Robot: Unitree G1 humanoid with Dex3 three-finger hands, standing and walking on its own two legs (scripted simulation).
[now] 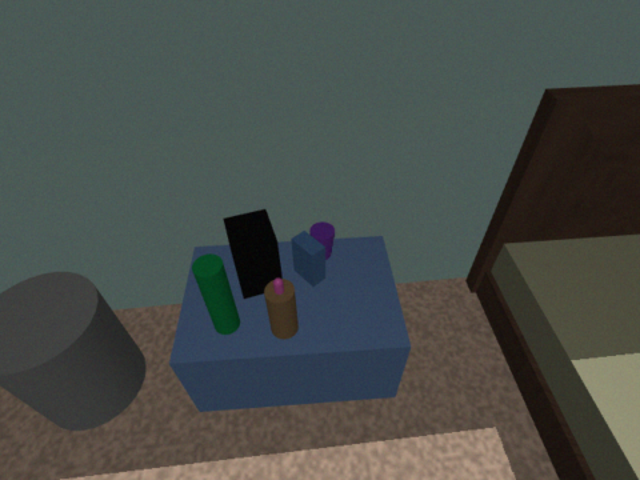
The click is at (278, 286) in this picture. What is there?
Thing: necked bottle
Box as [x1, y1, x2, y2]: [264, 278, 297, 338]
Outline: 276,278 266,285 264,294 273,334 279,338 288,338 292,336 297,330 294,288 289,281 285,279
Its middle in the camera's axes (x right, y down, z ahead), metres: -0.10 +0.17 +0.98
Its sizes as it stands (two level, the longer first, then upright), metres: 0.074 0.074 0.211
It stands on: a support 0.33 m high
